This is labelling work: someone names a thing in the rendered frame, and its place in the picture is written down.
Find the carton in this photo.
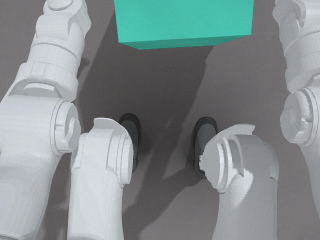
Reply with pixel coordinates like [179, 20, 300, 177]
[114, 0, 254, 50]

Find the left robot upper arm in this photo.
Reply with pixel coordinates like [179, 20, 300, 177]
[0, 94, 81, 240]

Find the left robot forearm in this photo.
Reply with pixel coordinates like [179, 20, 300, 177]
[0, 0, 91, 105]

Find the right robot upper arm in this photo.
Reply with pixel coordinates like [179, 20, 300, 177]
[280, 86, 320, 219]

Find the robot left shin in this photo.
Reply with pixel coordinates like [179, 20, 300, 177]
[70, 117, 133, 173]

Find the right robot forearm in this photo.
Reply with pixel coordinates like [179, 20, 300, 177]
[272, 0, 320, 93]

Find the left robot thigh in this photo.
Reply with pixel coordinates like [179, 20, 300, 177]
[67, 128, 134, 240]

